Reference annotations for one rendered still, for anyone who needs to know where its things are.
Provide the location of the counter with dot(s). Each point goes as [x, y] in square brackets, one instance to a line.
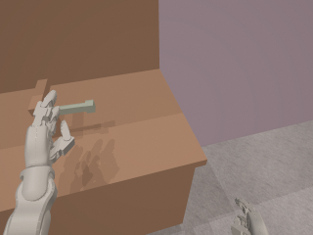
[132, 165]

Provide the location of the left robot forearm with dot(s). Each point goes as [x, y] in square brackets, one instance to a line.
[35, 196]

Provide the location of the robot left hand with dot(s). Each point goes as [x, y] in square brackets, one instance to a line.
[38, 138]

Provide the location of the robot right hand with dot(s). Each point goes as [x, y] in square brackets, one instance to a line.
[253, 224]

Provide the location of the tap lever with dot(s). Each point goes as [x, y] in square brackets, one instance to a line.
[88, 107]

